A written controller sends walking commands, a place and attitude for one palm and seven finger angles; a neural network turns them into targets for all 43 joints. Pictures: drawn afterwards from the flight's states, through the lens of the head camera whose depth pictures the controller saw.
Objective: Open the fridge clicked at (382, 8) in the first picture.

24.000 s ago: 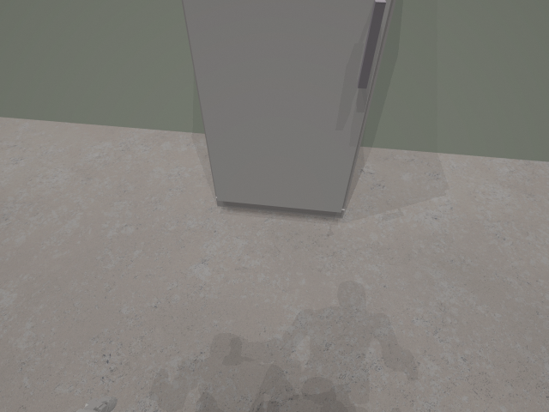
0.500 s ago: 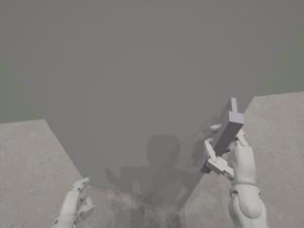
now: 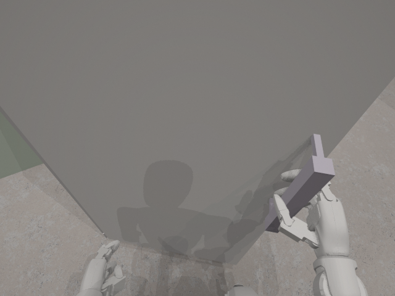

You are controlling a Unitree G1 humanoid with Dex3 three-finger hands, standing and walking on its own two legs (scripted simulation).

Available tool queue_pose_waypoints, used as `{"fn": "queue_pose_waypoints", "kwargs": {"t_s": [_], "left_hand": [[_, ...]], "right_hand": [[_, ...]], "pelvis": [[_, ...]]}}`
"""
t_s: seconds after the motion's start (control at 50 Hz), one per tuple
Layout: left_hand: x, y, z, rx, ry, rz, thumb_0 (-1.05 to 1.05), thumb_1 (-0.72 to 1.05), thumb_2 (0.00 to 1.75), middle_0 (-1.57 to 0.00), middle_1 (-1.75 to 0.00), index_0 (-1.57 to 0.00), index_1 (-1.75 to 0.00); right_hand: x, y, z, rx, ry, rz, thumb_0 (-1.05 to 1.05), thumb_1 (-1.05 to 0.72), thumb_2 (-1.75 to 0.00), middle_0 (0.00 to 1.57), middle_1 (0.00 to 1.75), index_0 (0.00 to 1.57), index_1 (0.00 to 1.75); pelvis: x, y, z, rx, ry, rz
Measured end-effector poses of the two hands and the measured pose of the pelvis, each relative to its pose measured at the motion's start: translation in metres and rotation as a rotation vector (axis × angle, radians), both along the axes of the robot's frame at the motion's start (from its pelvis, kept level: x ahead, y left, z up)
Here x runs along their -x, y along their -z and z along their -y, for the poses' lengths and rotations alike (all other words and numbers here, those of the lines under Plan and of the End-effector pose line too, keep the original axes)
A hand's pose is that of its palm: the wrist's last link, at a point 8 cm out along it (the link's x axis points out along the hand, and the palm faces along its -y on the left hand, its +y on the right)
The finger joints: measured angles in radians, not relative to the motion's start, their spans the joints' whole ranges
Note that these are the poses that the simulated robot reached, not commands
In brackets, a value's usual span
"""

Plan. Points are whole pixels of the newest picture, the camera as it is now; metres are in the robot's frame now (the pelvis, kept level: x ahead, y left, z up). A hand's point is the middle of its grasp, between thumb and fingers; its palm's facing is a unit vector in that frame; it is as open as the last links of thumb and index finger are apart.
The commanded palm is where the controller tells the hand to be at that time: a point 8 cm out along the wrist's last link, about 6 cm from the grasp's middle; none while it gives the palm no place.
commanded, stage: walk backward, drawing the door open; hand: right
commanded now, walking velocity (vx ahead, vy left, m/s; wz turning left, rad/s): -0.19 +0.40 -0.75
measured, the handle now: (290, 190) +0.30 -0.14 +0.09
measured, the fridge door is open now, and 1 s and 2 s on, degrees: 40 65 68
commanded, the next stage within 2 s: stop walking and hold the door back in 1.02 s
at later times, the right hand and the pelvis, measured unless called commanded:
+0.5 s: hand (259, 286) +0.14 -0.07 +0.09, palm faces +0.50 +0.83 -0.26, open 6.7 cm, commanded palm +0.08 -0.10 +0.09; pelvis -0.04 +0.20 -0.01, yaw -20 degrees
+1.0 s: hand out of the picture +0.04 +0.00 +0.10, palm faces +0.74 +0.64 -0.21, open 6.3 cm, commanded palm -0.02 -0.01 +0.09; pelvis -0.04 +0.32 +0.02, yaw -39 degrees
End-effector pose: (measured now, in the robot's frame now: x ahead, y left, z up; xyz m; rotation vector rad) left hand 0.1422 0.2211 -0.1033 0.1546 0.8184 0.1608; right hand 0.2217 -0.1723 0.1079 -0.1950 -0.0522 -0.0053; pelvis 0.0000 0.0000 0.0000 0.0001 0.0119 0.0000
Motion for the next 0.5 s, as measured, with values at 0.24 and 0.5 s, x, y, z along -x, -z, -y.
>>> {"fn": "queue_pose_waypoints", "kwargs": {"t_s": [0.24,0.5], "left_hand": [[-0.007,-0.019,-0.051,-0.135,0.192,0.099,0.01,0.9,0.89,-0.2,-0.3,-0.2,-0.3],[-0.019,0.005,-0.119,-0.003,0.417,0.008,0.01,0.9,0.89,-0.2,-0.3,-0.2,-0.3]], "right_hand": [[0.056,0.009,-0.023,-0.027,0.141,0.112,-0.05,-0.57,-0.79,0.43,1.38,0.27,1.39],[0.126,0.005,-0.07,0.091,0.515,0.06,-0.06,-0.6,-0.81,0.42,1.38,0.24,1.4]], "pelvis": [[0.045,0.012,-0.067,0.014,0.203,0.0],[0.044,0.015,-0.197,-0.028,0.347,0.015]]}}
